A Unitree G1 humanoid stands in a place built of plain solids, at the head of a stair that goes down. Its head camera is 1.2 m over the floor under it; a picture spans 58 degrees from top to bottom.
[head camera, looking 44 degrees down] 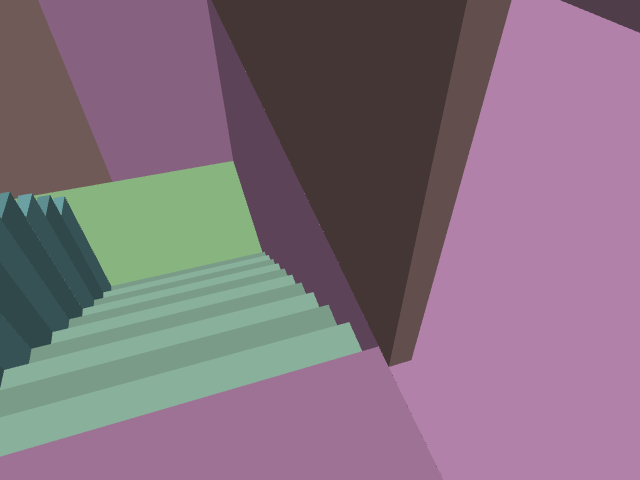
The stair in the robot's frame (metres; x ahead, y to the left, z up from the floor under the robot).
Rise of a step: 0.19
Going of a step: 0.24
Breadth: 1.45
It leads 18 degrees to the left of straight ahead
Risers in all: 11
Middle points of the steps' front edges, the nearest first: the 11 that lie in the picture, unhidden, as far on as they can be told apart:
0.53 0.51 0.00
0.76 0.58 -0.19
0.99 0.65 -0.38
1.22 0.73 -0.57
1.45 0.80 -0.76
1.67 0.87 -0.95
1.90 0.95 -1.14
2.13 1.02 -1.33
2.36 1.10 -1.52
2.59 1.17 -1.71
2.82 1.24 -1.90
